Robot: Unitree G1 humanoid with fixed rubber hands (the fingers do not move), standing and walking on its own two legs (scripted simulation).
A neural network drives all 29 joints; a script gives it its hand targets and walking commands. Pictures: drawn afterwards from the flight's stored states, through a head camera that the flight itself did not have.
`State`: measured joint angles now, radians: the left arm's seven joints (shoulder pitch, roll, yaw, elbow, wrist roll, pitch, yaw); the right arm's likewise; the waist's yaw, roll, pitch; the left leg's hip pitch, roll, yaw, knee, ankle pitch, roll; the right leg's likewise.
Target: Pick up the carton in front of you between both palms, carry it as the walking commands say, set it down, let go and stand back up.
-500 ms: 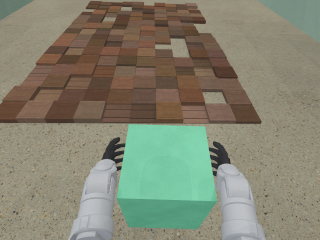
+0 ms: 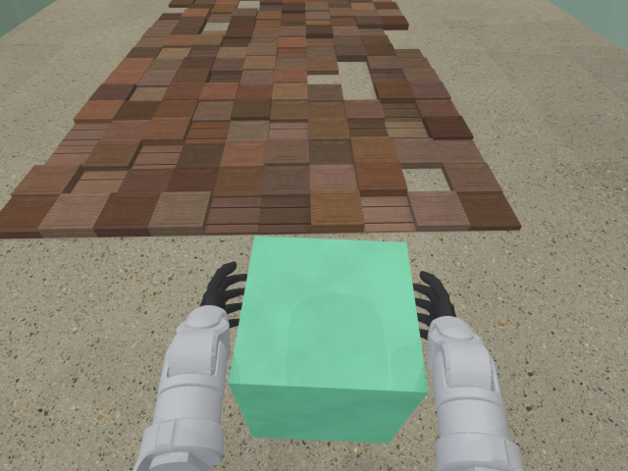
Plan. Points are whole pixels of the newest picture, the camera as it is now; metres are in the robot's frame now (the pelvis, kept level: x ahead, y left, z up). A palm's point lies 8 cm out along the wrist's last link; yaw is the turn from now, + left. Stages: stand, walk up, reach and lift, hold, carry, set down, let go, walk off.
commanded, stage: reach and lift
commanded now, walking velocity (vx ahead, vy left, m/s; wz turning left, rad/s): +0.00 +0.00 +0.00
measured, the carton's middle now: (325, 345) +0.30 +0.00 -0.04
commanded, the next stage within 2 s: hold in 0.40 s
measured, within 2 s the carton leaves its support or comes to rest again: neither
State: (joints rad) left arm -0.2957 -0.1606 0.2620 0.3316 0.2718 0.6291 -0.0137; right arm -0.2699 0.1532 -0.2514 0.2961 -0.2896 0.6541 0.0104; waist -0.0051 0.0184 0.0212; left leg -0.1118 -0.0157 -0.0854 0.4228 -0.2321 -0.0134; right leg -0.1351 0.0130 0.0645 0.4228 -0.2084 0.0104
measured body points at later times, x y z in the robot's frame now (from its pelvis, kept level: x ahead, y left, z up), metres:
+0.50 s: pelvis -0.01 +0.01 +0.00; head -0.04 +0.00 +0.45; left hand +0.30 +0.16 +0.03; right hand +0.29 -0.15 +0.03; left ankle +0.00 +0.13 -0.74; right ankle +0.02 -0.13 -0.74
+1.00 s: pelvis -0.01 +0.00 +0.00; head -0.04 +0.00 +0.45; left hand +0.29 +0.15 +0.05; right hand +0.29 -0.15 +0.05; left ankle +0.00 +0.13 -0.74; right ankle +0.02 -0.13 -0.74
